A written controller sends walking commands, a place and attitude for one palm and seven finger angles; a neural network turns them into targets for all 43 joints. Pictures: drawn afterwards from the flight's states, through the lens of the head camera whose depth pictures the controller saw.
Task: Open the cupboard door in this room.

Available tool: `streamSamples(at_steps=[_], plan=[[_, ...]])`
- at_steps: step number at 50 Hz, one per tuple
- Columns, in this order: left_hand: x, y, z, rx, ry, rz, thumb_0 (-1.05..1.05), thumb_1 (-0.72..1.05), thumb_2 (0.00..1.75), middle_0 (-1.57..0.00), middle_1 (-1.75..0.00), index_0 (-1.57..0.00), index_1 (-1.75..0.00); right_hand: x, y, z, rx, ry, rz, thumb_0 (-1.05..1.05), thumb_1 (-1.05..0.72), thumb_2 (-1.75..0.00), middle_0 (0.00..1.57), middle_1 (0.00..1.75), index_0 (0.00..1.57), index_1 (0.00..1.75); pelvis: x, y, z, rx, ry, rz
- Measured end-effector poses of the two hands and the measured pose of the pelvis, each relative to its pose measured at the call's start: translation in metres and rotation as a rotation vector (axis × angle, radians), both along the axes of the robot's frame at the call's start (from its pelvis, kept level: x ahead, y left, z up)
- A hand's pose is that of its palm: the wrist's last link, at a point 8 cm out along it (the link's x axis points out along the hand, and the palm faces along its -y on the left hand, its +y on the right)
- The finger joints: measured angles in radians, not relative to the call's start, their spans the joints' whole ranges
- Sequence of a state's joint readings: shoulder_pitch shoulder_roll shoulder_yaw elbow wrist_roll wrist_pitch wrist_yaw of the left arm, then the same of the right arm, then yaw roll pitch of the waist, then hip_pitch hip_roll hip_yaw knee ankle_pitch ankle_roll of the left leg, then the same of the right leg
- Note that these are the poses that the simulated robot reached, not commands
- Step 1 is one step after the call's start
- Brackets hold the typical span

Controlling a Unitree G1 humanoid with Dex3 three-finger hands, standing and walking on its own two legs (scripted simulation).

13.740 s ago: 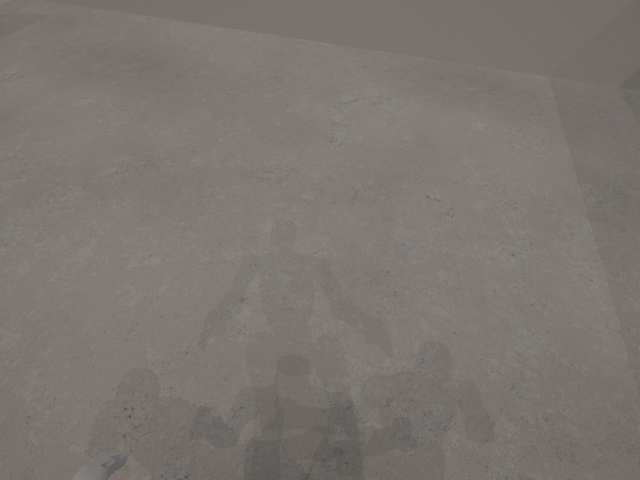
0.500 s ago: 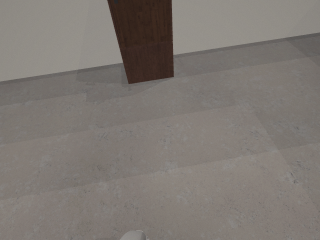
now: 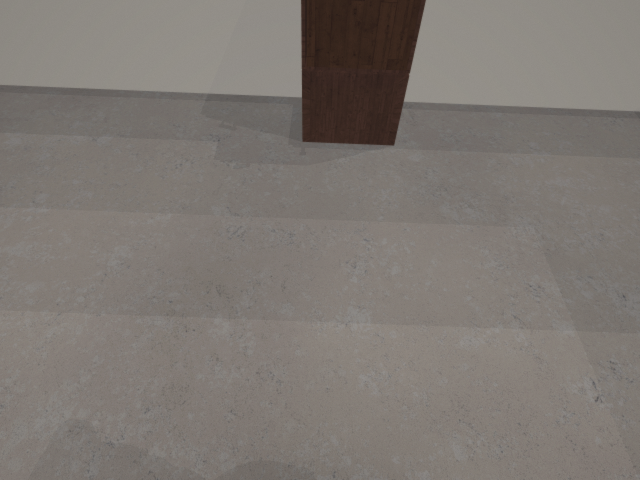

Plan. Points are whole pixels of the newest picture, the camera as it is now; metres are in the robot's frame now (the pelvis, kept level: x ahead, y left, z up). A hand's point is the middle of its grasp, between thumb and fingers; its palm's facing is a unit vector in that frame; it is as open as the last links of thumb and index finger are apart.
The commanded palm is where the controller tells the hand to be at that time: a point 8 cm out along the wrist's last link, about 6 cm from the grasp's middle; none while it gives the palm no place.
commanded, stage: turn or walk to find it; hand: left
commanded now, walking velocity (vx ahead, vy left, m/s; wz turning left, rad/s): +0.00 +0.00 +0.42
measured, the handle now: out of the picture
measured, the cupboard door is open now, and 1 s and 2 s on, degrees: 0 0 0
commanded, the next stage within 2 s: stand and wait in 1.08 s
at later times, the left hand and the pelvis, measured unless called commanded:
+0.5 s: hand out of the picture -0.03 +0.16 -0.17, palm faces +0.24 -0.94 -0.24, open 7.4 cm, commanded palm none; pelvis -0.05 -0.04 +0.00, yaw +13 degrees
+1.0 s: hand out of the picture -0.07 +0.19 -0.16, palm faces +0.41 -0.87 -0.29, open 7.4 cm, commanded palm none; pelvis -0.07 -0.05 -0.01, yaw +24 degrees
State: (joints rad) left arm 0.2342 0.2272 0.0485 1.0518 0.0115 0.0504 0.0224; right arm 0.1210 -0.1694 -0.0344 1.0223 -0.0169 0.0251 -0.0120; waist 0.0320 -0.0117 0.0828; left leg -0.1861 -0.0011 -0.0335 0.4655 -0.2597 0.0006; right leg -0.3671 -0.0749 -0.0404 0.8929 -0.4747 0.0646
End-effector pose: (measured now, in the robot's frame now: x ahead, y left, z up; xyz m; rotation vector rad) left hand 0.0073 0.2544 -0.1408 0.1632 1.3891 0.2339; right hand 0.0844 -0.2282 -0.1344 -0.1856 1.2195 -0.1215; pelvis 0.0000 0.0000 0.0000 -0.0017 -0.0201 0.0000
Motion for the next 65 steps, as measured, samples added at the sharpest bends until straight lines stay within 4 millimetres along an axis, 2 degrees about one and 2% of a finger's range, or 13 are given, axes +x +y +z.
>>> streamSamples(at_steps=[5, 8, 13, 18, 24, 30, 33, 39, 44, 48, 53, 59, 65], plan=[[0.023, -0.009, 0.010, 0.052, -0.112, -0.015, 0.00, 0.91, 0.90, -0.19, -0.30, -0.19, -0.30, -0.017, -0.024, -0.012, 0.017, 0.021, 0.004, 0.00, -0.91, -0.90, 0.21, 0.30, 0.20, 0.30, -0.013, -0.019, -0.005, 0.014, 0.008, 0.035], [0.027, -0.021, 0.014, 0.084, -0.171, -0.021, 0.00, 0.91, 0.90, -0.19, -0.30, -0.19, -0.30, -0.026, -0.045, -0.026, 0.024, 0.037, 0.004, 0.00, -0.91, -0.90, 0.21, 0.30, 0.20, 0.30, -0.020, -0.033, -0.013, 0.020, 0.008, 0.060], [0.009, -0.041, 0.025, 0.082, -0.194, 0.016, 0.00, 0.90, 0.90, -0.20, -0.30, -0.20, -0.30, -0.036, -0.067, -0.023, 0.011, 0.082, 0.033, 0.01, -0.91, -0.90, 0.20, 0.30, 0.20, 0.30, -0.029, -0.044, -0.005, 0.038, -0.003, 0.116], [-0.013, -0.053, 0.023, 0.056, -0.169, 0.056, 0.00, 0.90, 0.90, -0.20, -0.30, -0.20, -0.30, -0.044, -0.076, -0.015, -0.004, 0.111, 0.067, 0.01, -0.91, -0.90, 0.20, 0.30, 0.19, 0.30, -0.035, -0.049, -0.001, 0.039, 0.003, 0.167], [-0.047, -0.052, 0.008, 0.016, -0.147, 0.129, 0.00, 0.90, 0.90, -0.20, -0.30, -0.20, -0.30, -0.039, -0.062, -0.009, -0.033, 0.137, 0.146, 0.01, -0.91, -0.90, 0.20, 0.30, 0.19, 0.30, -0.044, -0.043, -0.003, 0.029, 0.013, 0.225], [-0.098, -0.028, -0.020, -0.015, -0.092, 0.233, 0.00, 0.90, 0.90, -0.20, -0.30, -0.20, -0.30, -0.015, -0.023, -0.005, -0.062, 0.050, 0.246, 0.01, -0.91, -0.90, 0.20, 0.30, 0.19, 0.30, -0.058, -0.022, -0.016, 0.006, 0.013, 0.285], [-0.117, -0.018, -0.019, -0.015, -0.041, 0.264, 0.00, 0.90, 0.90, -0.20, -0.30, -0.20, -0.30, -0.009, -0.004, 0.004, -0.056, 0.008, 0.277, 0.01, -0.91, -0.90, 0.20, 0.30, 0.20, 0.30, -0.063, -0.018, -0.010, -0.001, 0.010, 0.294], [-0.128, -0.007, -0.002, 0.007, -0.065, 0.307, 0.01, 0.90, 0.90, -0.20, -0.30, -0.19, -0.30, -0.006, 0.015, 0.011, -0.033, -0.005, 0.325, 0.00, -0.91, -0.90, 0.20, 0.30, 0.20, 0.30, -0.068, -0.014, 0.001, -0.015, 0.020, 0.335], [-0.121, -0.009, 0.008, 0.044, -0.106, 0.317, 0.00, 0.91, 0.90, -0.19, -0.30, -0.19, -0.30, -0.007, 0.012, 0.004, -0.004, -0.004, 0.340, 0.00, -0.90, -0.90, 0.21, 0.30, 0.20, 0.30, -0.071, -0.021, 0.000, 0.000, 0.024, 0.366], [-0.107, -0.020, 0.014, 0.074, -0.151, 0.315, 0.00, 0.91, 0.90, -0.19, -0.30, -0.19, -0.30, -0.011, -0.003, -0.008, 0.015, 0.020, 0.346, 0.00, -0.90, -0.90, 0.21, 0.30, 0.20, 0.30, -0.072, -0.036, -0.003, 0.014, 0.025, 0.398], [-0.098, -0.049, 0.022, 0.116, -0.218, 0.322, 0.00, 0.90, 0.90, -0.20, -0.30, -0.19, -0.30, -0.012, -0.034, -0.030, 0.034, 0.065, 0.359, 0.01, -0.90, -0.90, 0.21, 0.30, 0.20, 0.30, -0.071, -0.062, -0.011, 0.021, 0.018, 0.450], [-0.124, -0.089, 0.033, 0.112, -0.206, 0.400, 0.00, 0.90, 0.90, -0.20, -0.30, -0.20, -0.30, -0.004, -0.058, -0.024, 0.020, 0.109, 0.412, 0.01, -0.91, -0.90, 0.20, 0.30, 0.20, 0.30, -0.070, -0.081, -0.001, 0.054, 0.010, 0.508], [-0.159, -0.121, 0.027, 0.077, -0.134, 0.468, 0.00, 0.91, 0.90, -0.20, -0.30, -0.20, -0.30, -0.002, -0.069, -0.018, -0.005, 0.130, 0.447, 0.01, -0.91, -0.90, 0.20, 0.30, 0.19, 0.30, -0.070, -0.092, 0.003, 0.051, 0.014, 0.539]])
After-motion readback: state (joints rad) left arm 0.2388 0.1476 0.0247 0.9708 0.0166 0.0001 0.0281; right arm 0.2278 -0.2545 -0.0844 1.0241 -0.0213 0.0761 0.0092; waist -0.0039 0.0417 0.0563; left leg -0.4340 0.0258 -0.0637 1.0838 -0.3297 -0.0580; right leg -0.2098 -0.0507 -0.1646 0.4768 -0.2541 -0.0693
